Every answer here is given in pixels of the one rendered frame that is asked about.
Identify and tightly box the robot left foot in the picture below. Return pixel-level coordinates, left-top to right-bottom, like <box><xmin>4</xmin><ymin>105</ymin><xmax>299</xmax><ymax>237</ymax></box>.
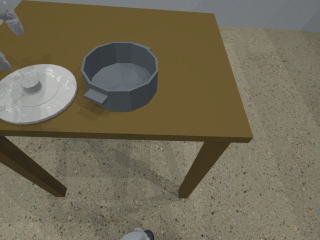
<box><xmin>144</xmin><ymin>230</ymin><xmax>155</xmax><ymax>240</ymax></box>

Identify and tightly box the knob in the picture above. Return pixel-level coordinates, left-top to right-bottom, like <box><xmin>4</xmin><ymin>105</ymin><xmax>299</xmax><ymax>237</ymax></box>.
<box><xmin>21</xmin><ymin>76</ymin><xmax>42</xmax><ymax>93</ymax></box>

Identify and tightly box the pot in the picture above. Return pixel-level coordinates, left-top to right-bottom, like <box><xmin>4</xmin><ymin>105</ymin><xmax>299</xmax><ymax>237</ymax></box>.
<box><xmin>81</xmin><ymin>41</ymin><xmax>158</xmax><ymax>112</ymax></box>

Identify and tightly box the lid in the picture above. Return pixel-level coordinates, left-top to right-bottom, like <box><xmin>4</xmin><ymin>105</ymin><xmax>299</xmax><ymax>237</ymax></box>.
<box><xmin>0</xmin><ymin>64</ymin><xmax>78</xmax><ymax>125</ymax></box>

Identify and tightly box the robot left hand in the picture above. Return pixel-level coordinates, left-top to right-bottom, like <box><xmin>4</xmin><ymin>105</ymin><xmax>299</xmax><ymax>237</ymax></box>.
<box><xmin>0</xmin><ymin>1</ymin><xmax>24</xmax><ymax>71</ymax></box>

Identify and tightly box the table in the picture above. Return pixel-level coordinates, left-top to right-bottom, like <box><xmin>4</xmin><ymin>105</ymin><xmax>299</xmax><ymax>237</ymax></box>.
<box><xmin>0</xmin><ymin>0</ymin><xmax>254</xmax><ymax>199</ymax></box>

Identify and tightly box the robot left shin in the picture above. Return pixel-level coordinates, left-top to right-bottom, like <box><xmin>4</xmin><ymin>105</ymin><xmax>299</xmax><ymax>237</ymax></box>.
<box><xmin>133</xmin><ymin>228</ymin><xmax>147</xmax><ymax>235</ymax></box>

